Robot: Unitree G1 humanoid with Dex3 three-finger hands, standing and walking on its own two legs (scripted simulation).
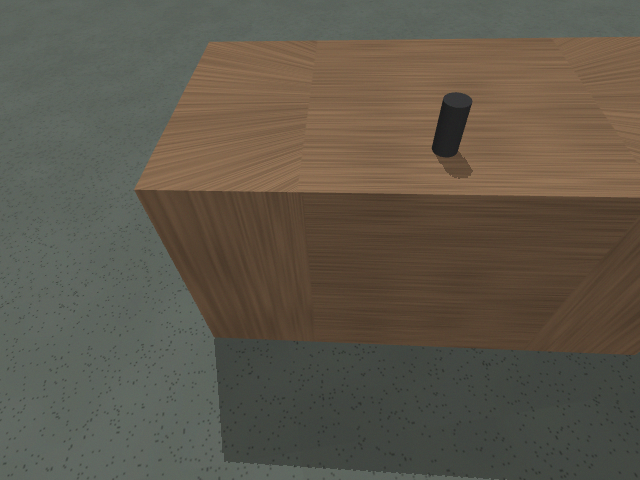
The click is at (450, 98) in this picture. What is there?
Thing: squat round
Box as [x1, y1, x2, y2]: [432, 92, 471, 156]
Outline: 465,94 453,92 446,94 443,98 432,144 432,150 440,156 452,156 457,151 471,104 470,97
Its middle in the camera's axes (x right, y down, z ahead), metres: +0.28 -0.24 +0.82
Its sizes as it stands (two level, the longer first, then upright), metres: 0.056 0.056 0.120
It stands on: a support 0.70 m high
